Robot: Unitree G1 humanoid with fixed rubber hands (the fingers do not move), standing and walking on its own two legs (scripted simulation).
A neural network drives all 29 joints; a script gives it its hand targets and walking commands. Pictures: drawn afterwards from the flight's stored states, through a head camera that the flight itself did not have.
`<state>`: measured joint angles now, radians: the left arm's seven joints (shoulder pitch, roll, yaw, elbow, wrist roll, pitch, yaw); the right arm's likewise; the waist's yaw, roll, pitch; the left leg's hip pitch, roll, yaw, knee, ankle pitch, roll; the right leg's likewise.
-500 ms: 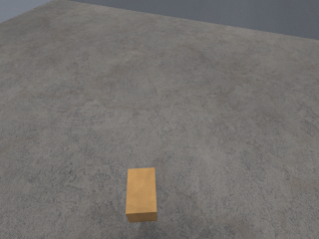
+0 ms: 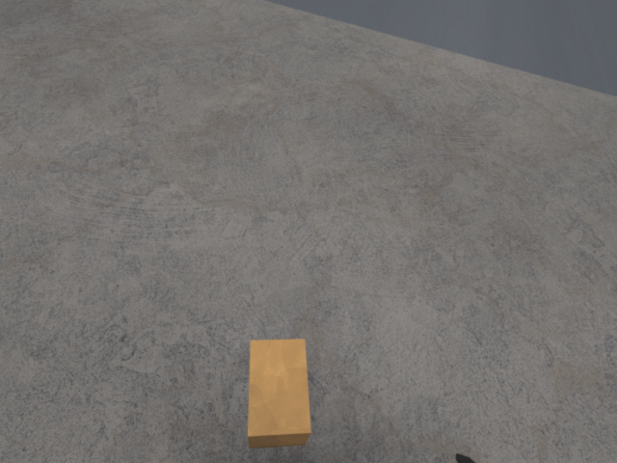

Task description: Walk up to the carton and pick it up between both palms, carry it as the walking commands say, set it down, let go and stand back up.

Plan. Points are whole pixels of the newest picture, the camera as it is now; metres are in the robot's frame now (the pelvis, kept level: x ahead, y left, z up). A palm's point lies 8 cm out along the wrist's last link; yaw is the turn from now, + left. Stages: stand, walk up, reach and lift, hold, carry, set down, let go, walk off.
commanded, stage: walk up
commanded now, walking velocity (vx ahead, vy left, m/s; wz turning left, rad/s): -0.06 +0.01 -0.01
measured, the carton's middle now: (277, 392) +0.39 +0.02 -0.68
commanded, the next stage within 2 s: none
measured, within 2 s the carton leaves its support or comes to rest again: neither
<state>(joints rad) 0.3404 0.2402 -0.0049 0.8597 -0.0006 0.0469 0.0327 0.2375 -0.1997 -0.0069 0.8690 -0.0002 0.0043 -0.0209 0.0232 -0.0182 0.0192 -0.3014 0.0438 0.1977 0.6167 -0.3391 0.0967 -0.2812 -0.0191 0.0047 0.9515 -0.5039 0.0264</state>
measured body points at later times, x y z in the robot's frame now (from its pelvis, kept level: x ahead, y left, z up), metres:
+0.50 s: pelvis -0.02 -0.03 +0.00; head -0.01 -0.03 +0.45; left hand +0.04 +0.23 -0.13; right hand +0.06 -0.27 -0.14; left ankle +0.00 +0.05 -0.73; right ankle -0.02 -0.16 -0.73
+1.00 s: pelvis -0.07 -0.05 +0.00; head -0.05 -0.08 +0.45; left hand -0.03 +0.21 -0.12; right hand +0.01 -0.30 -0.16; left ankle -0.10 +0.04 -0.66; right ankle -0.05 -0.16 -0.73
